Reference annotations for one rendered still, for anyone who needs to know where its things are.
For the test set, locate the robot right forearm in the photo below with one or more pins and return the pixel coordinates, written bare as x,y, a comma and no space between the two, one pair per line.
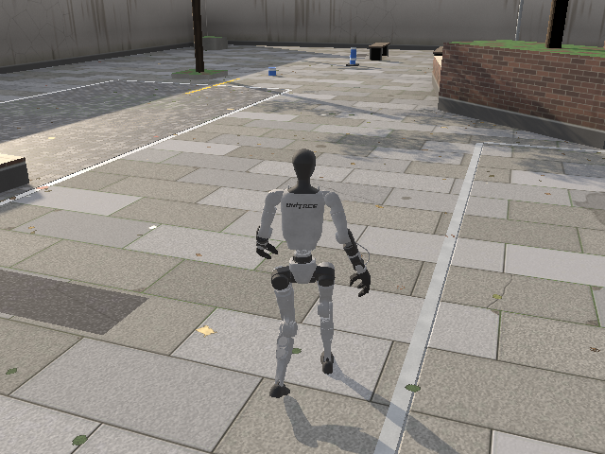
354,255

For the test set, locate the robot left forearm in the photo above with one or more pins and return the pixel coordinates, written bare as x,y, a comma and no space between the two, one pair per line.
261,243

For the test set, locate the right robot foot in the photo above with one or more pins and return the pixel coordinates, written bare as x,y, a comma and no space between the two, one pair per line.
327,366

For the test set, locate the right robot upper arm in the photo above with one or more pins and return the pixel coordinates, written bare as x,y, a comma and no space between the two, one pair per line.
332,200

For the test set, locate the robot left hand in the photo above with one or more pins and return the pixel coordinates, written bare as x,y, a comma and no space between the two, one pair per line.
269,248

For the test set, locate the left robot upper arm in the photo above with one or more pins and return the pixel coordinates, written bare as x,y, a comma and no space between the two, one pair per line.
272,199

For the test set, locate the robot torso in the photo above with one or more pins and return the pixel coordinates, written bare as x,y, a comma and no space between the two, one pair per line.
302,218

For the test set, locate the robot right hand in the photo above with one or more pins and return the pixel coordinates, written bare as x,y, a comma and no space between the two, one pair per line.
365,284

